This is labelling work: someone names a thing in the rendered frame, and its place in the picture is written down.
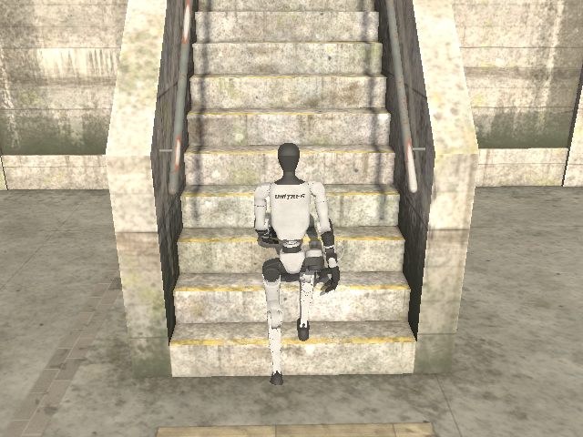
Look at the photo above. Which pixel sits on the stairs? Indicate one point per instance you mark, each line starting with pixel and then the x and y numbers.
pixel 307 72

